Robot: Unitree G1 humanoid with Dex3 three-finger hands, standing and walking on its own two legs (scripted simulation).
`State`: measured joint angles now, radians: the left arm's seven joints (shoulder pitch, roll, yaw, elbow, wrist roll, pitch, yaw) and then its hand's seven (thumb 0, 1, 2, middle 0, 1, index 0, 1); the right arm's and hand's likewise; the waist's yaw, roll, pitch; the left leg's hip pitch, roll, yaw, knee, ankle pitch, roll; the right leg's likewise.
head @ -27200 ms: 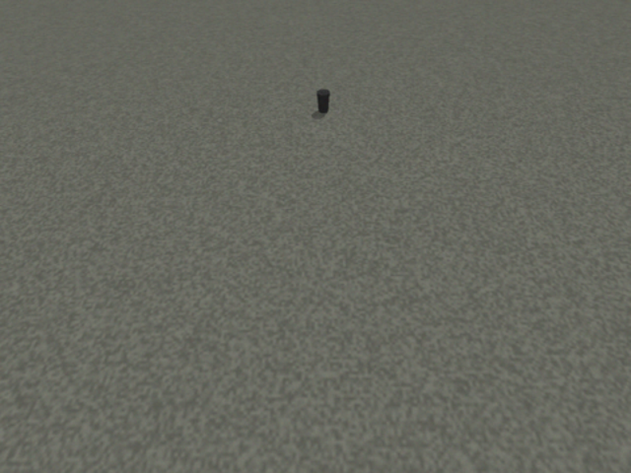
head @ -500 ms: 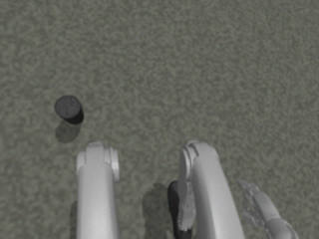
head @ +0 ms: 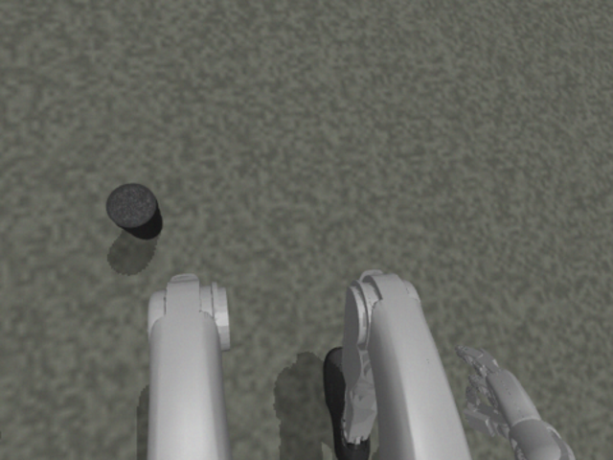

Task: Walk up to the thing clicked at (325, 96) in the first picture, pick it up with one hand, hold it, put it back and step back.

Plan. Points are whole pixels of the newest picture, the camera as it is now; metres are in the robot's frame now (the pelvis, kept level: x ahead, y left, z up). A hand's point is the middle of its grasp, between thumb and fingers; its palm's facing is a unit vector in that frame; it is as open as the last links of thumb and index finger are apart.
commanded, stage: go down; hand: left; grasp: from the side
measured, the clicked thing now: (139, 216) +0.46 +0.27 -0.30
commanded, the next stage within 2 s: approach in 1.72 s
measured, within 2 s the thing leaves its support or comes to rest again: neither
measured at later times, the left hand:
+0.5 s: hand out of the picture +0.36 +0.44 +0.02, palm faces +0.25 -0.97 -0.09, open 17.6 cm
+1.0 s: hand out of the picture +0.36 +0.44 +0.02, palm faces +0.25 -0.96 -0.10, open 17.4 cm
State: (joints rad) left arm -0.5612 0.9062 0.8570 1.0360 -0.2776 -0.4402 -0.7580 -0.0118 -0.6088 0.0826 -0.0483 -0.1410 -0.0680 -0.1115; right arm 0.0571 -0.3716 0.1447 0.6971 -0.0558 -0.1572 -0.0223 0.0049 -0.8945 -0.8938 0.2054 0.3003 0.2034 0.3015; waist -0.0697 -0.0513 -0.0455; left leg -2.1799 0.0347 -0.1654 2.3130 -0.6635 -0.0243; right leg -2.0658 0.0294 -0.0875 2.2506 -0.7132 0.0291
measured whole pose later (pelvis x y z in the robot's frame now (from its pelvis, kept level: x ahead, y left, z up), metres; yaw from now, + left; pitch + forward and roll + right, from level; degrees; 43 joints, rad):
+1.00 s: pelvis +0.00 +0.00 +0.00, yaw +0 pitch +30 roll -8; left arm -0.56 0.89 0.84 1.02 -0.26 -0.44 -0.74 -0.01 -0.58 0.10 -0.04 -0.17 -0.07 -0.13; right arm 0.06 -0.37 0.13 0.71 -0.06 -0.15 -0.02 0.01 -0.89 -0.89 0.21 0.30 0.20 0.30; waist -0.06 -0.05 -0.05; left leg -2.18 0.04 -0.16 2.31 -0.66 -0.02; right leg -2.07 0.03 -0.08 2.25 -0.71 0.03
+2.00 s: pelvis +0.00 +0.00 +0.00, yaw +0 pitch +30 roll -8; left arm -0.55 0.88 0.82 1.05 -0.26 -0.48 -0.72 -0.01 -0.57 0.07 -0.03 -0.16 -0.07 -0.12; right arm 0.04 -0.37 0.14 0.69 -0.06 -0.15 -0.01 0.00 -0.88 -0.89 0.20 0.30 0.20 0.30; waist -0.07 -0.05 -0.04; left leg -2.19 0.04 -0.16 2.32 -0.66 -0.02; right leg -2.07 0.03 -0.08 2.26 -0.71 0.03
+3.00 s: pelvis -0.02 +0.02 -0.08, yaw -10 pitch +10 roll -18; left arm -0.63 0.95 0.65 1.48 -0.18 -1.05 -0.25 -0.01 -0.60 0.03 -0.03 -0.13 -0.08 -0.07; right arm -0.20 -0.39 0.55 0.52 -0.36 0.03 0.07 0.00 -0.90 -0.89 0.21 0.30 0.20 0.30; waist -0.22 -0.29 0.30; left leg -2.21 0.03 -0.40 2.67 -0.70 -0.01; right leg -2.03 0.13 -0.24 2.43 -0.66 0.07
